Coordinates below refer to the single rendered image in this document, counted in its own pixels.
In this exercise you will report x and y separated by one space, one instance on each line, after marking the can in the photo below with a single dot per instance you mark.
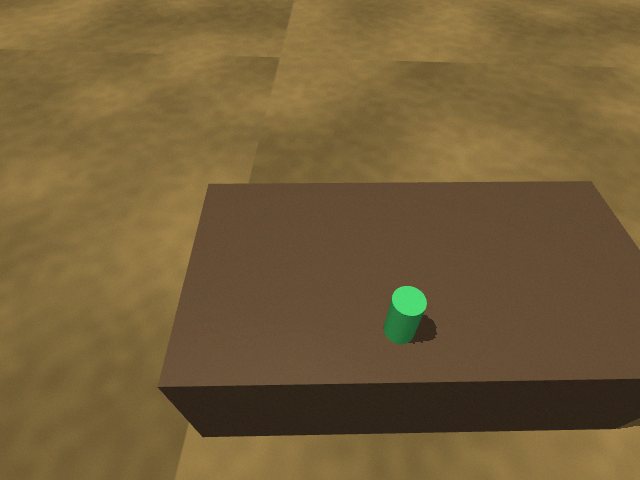
405 312

